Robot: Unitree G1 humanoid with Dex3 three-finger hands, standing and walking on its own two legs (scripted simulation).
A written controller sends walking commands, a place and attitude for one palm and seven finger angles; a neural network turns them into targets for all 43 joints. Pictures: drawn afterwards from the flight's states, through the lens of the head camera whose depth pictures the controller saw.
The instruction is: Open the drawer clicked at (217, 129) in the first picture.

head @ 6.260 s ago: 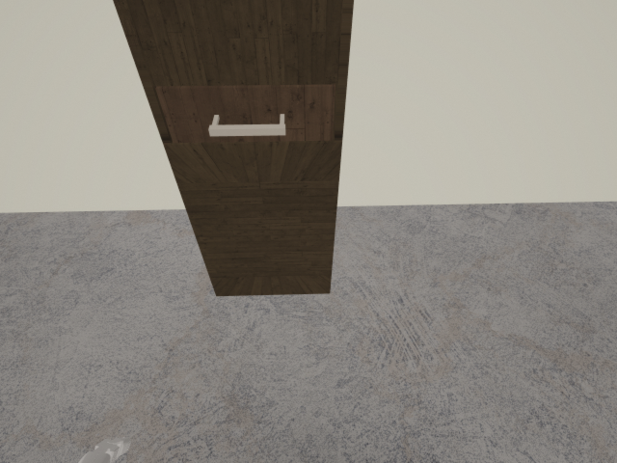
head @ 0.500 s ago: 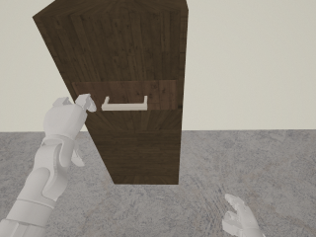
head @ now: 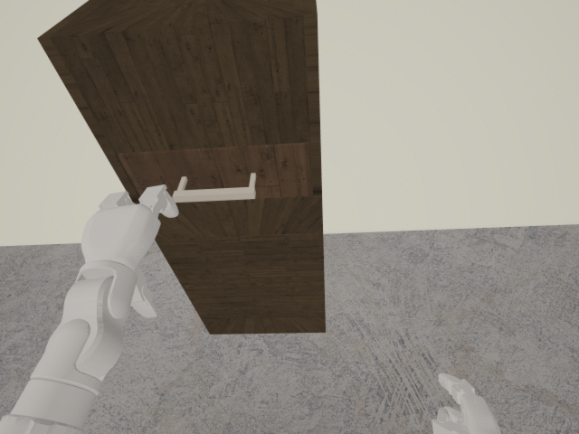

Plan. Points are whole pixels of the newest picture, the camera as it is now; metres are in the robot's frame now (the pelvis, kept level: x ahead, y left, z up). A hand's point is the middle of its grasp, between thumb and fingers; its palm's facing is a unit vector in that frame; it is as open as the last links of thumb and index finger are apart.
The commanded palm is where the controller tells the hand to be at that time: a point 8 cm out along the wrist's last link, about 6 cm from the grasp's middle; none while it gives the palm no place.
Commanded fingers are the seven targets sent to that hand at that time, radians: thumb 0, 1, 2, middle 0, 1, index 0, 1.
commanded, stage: move the hooked fingers above the handle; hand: left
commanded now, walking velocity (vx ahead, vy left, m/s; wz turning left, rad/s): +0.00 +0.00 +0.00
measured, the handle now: (216, 187) +0.56 +0.24 +0.00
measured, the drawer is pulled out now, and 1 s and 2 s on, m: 0.00 0.00 0.00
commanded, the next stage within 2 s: none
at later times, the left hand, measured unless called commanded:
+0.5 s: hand (170, 231) +0.37 +0.25 +0.08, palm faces -0.02 -0.07 -1.00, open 13.9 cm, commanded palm +0.36 +0.26 +0.15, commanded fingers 0.00 -0.50 0.30 -0.30 -1.20 -0.30 -1.20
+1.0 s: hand (188, 209) +0.43 +0.24 +0.07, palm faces +0.01 -0.04 -1.00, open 13.8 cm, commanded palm +0.42 +0.25 +0.13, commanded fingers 0.00 -0.50 0.30 -0.30 -1.20 -0.30 -1.20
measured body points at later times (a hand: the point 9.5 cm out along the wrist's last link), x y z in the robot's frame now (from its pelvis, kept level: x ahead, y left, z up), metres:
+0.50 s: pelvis +0.02 +0.00 -0.01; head +0.05 -0.03 +0.44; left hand +0.37 +0.25 +0.13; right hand +0.18 -0.25 -0.13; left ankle +0.01 +0.12 -0.74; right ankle -0.01 -0.12 -0.74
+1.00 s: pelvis +0.02 +0.02 -0.01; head +0.06 +0.00 +0.44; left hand +0.43 +0.24 +0.12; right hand +0.15 -0.23 -0.14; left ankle +0.01 +0.12 -0.74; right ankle -0.01 -0.12 -0.74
